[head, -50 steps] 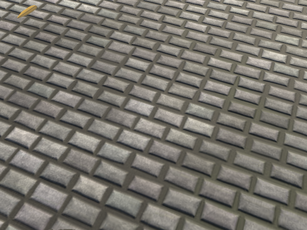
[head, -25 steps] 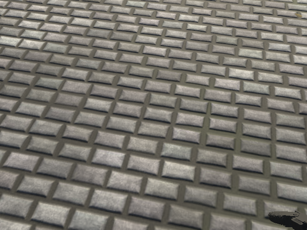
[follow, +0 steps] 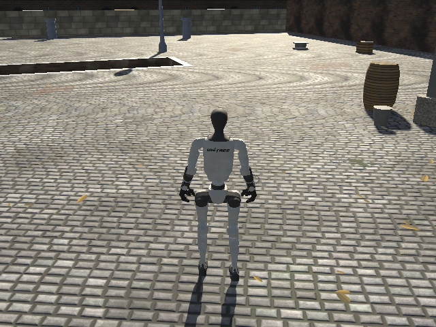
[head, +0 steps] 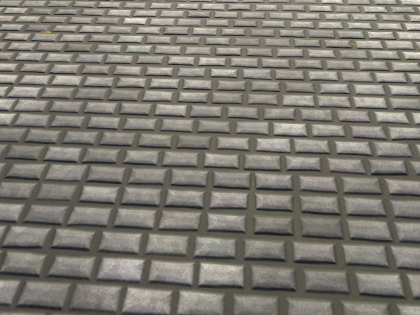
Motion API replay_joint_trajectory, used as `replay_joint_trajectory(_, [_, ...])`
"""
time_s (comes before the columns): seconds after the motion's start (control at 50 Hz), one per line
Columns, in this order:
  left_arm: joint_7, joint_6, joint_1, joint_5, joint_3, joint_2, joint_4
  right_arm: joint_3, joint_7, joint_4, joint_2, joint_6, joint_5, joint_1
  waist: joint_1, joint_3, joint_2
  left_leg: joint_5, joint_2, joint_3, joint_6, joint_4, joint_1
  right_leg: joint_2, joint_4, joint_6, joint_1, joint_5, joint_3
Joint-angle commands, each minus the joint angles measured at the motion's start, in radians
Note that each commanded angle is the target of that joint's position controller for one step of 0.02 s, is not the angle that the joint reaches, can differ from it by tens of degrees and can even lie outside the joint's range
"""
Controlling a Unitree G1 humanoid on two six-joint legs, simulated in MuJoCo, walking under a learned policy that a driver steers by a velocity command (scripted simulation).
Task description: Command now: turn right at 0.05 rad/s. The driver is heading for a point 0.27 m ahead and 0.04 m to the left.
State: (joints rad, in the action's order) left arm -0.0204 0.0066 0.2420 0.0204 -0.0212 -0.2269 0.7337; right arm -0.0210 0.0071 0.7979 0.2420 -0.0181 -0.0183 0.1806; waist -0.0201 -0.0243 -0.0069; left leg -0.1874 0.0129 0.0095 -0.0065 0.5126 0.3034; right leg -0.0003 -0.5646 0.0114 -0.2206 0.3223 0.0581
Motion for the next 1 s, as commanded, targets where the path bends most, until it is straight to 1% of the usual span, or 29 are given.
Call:
replay_joint_trajectory(0.02, [-0.007, -0.018, 0.011, -0.004, -0.031, -0.122, -0.054, -0.023, -0.003, -0.046, 0.093, -0.016, 0.004, -0.036, 0.013, 0.026, 0.035, 0.044, -0.051, -0.064, -0.018, -0.059, -0.071, 0.062, 0.123, -0.042, -0.063, -0.098, 0.07])
replay_joint_trajectory(0.12, [-0.008, -0.018, 0.02, -0.007, -0.031, -0.112, -0.043, -0.026, -0.011, -0.01, 0.096, -0.009, 0.01, -0.033, 0.013, 0.043, 0.01, 0.113, -0.056, -0.066, -0.018, -0.043, -0.102, 0.049, 0.111, -0.039, -0.046, -0.167, 0.055])
replay_joint_trajectory(0.28, [-0.01, -0.021, 0.034, -0.01, -0.032, -0.099, -0.006, -0.03, -0.026, 0.053, 0.101, 0.007, 0.014, -0.043, 0.009, 0.043, 0.011, 0.146, -0.06, -0.069, -0.02, -0.035, -0.128, 0.036, 0.118, -0.033, -0.035, -0.211, 0.037])
replay_joint_trajectory(0.3, [-0.011, -0.02, 0.059, -0.01, -0.032, -0.092, 0.012, -0.027, -0.027, 0.071, 0.09, 0.009, 0.014, -0.028, 0.011, 0.063, 0.016, 0.052, -0.047, -0.055, -0.02, -0.035, -0.135, 0.029, 0.133, -0.036, -0.025, -0.114, 0.031])
replay_joint_trajectory(0.32, [-0.012, -0.017, 0.069, -0.015, -0.037, -0.102, 0.022, -0.029, -0.028, 0.083, 0.093, 0.012, 0.019, -0.026, 0.012, 0.038, 0.029, -0.1, -0.023, -0.033, -0.023, -0.02, -0.113, 0.023, 0.148, -0.05, -0.045, 0.033, 0.034])
replay_joint_trajectory(0.34, [-0.014, -0.015, 0.073, -0.019, -0.043, -0.12, 0.023, -0.034, -0.029, 0.088, 0.103, 0.013, 0.024, -0.031, 0.016, 0.001, 0.048, -0.261, -0.002, -0.016, -0.029, 0.006, -0.064, 0.029, 0.166, -0.076, -0.071, 0.199, 0.055])
replay_joint_trajectory(0.36, [-0.015, -0.018, 0.078, -0.023, -0.047, -0.131, 0.021, -0.035, -0.029, 0.085, 0.104, 0.006, 0.027, -0.045, 0.023, -0.046, 0.071, -0.354, 0.009, -0.008, -0.035, 0.031, 0.006, 0.057, 0.2, -0.106, -0.089, 0.333, 0.103])
replay_joint_trajectory(0.38, [-0.016, -0.027, 0.102, -0.028, -0.05, -0.143, 0.021, -0.034, -0.027, 0.077, 0.098, -0.008, 0.032, -0.067, 0.038, -0.084, 0.099, -0.37, 0.014, 0.001, -0.039, 0.076, 0.074, 0.104, 0.248, -0.139, -0.082, 0.423, 0.176])
replay_joint_trajectory(0.4, [-0.018, -0.036, 0.102, -0.03, -0.052, -0.156, 0.024, -0.029, -0.023, 0.068, 0.074, -0.027, 0.035, -0.093, 0.039, -0.116, 0.143, -0.26, 0.025, 0.029, -0.035, 0.141, 0.112, 0.166, 0.296, -0.169, -0.07, 0.386, 0.263])
replay_joint_trajectory(0.42, [-0.019, -0.044, 0.07, -0.028, -0.052, -0.164, 0.025, -0.027, -0.019, 0.069, 0.065, -0.042, 0.03, -0.09, 0.019, -0.13, 0.167, -0.17, 0.01, 0.018, -0.04, 0.143, 0.115, 0.207, 0.287, -0.186, -0.06, 0.23, 0.306])
replay_joint_trajectory(0.44, [-0.02, -0.05, 0.033, -0.023, -0.045, -0.144, 0.021, -0.027, -0.015, 0.082, 0.069, -0.052, 0.02, -0.063, -0.006, -0.107, 0.156, -0.093, -0.013, -0.007, -0.046, 0.083, 0.057, 0.195, 0.233, -0.171, -0.061, 0.031, 0.27])
replay_joint_trajectory(0.46, [-0.02, -0.052, 0.004, -0.017, -0.039, -0.123, 0.015, -0.031, -0.01, 0.103, 0.081, -0.056, 0.013, -0.023, -0.025, -0.059, 0.12, 0.046, -0.03, -0.033, -0.049, 0.022, -0.038, 0.14, 0.165, -0.121, -0.067, -0.107, 0.184])
replay_joint_trajectory(0.48, [-0.023, -0.054, 0.033, -0.011, -0.041, -0.116, 0.01, -0.044, -0.007, 0.119, 0.135, -0.054, 0.014, -0.017, 0.011, -0.023, 0.02, 0.223, -0.045, -0.078, -0.062, 0.021, -0.088, 0.036, 0.076, -0.059, -0.058, -0.177, 0.06])
replay_joint_trajectory(0.5, [-0.027, -0.052, 0.083, -0.007, -0.036, -0.094, 0.03, -0.048, -0.005, 0.134, 0.148, -0.047, 0.022, -0.001, 0.022, 0.035, -0.079, 0.351, -0.077, -0.127, -0.099, 0.007, -0.153, -0.019, 0.012, -0.006, -0.048, -0.19, -0.009])
replay_joint_trajectory(0.52, [-0.032, -0.048, 0.115, -0.011, -0.031, -0.08, 0.051, -0.037, -0.006, 0.144, 0.116, -0.039, 0.021, 0.015, 0.021, 0.074, -0.099, 0.451, -0.12, -0.181, -0.137, -0.007, -0.201, -0.011, 0.0, 0.026, -0.041, -0.182, 0.001])
replay_joint_trajectory(0.54, [-0.037, -0.041, 0.121, -0.02, -0.03, -0.08, 0.064, -0.034, -0.006, 0.151, 0.11, -0.032, 0.022, 0.015, 0.021, 0.086, -0.087, 0.525, -0.144, -0.211, -0.156, -0.012, -0.221, 0.0, -0.004, 0.039, -0.033, -0.176, 0.008])
replay_joint_trajectory(0.56, [-0.04, -0.033, 0.117, -0.024, -0.03, -0.084, 0.072, -0.033, -0.006, 0.154, 0.117, -0.028, 0.024, 0.005, 0.021, 0.092, -0.071, 0.588, -0.156, -0.221, -0.163, -0.01, -0.231, 0.006, -0.006, 0.042, -0.026, -0.182, 0.013])
replay_joint_trajectory(0.58, [-0.041, -0.025, 0.118, -0.023, -0.03, -0.086, 0.082, -0.031, -0.006, 0.157, 0.12, -0.026, 0.024, -0.005, 0.022, 0.102, -0.059, 0.648, -0.162, -0.214, -0.163, -0.006, -0.239, 0.013, 0.004, 0.039, -0.014, -0.191, 0.019])
replay_joint_trajectory(0.6, [-0.04, -0.017, 0.123, -0.022, -0.03, -0.086, 0.094, -0.029, -0.007, 0.162, 0.123, -0.023, 0.024, -0.017, 0.027, 0.108, -0.054, 0.686, -0.155, -0.192, -0.153, -0.001, -0.241, 0.018, 0.027, 0.037, 0.008, -0.204, 0.021])
replay_joint_trajectory(0.64, [-0.038, -0.006, 0.123, -0.022, -0.031, -0.097, 0.116, -0.03, -0.006, 0.174, 0.129, -0.018, 0.028, -0.032, 0.025, 0.102, -0.035, 0.678, -0.116, -0.142, -0.122, 0.008, -0.237, 0.018, 0.076, 0.03, 0.05, -0.276, 0.02])
replay_joint_trajectory(0.66, [-0.038, -0.002, 0.118, -0.024, -0.033, -0.104, 0.125, -0.031, -0.005, 0.181, 0.131, -0.015, 0.03, -0.03, 0.019, 0.099, -0.023, 0.651, -0.099, -0.125, -0.108, 0.009, -0.235, 0.019, 0.088, 0.027, 0.066, -0.318, 0.017])
replay_joint_trajectory(0.7, [-0.038, 0.006, 0.113, -0.025, -0.032, -0.105, 0.144, -0.031, -0.005, 0.193, 0.13, -0.01, 0.033, -0.031, 0.014, 0.095, -0.005, 0.581, -0.08, -0.108, -0.095, -0.002, -0.223, 0.024, 0.104, 0.021, 0.095, -0.363, 0.012])
replay_joint_trajectory(0.78, [-0.037, 0.01, 0.093, -0.019, -0.03, -0.1, 0.18, -0.03, -0.012, 0.207, 0.112, 0.003, 0.031, -0.068, 0.014, 0.057, 0.01, 0.427, -0.059, -0.086, -0.081, -0.032, -0.201, 0.025, 0.138, 0.015, 0.086, -0.315, 0.005])
replay_joint_trajectory(0.88, [-0.039, 0.003, 0.072, -0.017, -0.028, -0.1, 0.22, -0.03, -0.022, 0.226, 0.105, 0.015, 0.025, -0.087, 0.01, 0.021, 0.007, 0.295, -0.047, -0.077, -0.07, -0.061, -0.185, 0.024, 0.163, 0.017, 0.062, -0.25, -0.003])
replay_joint_trajectory(1.0, [-0.039, -0.008, 0.071, -0.015, -0.022, -0.091, 0.264, -0.03, -0.031, 0.243, 0.1, 0.023, 0.023, -0.093, 0.009, -0.005, 0.002, 0.163, -0.042, -0.077, -0.061, -0.086, -0.166, 0.021, 0.175, 0.017, 0.031, -0.178, -0.013])
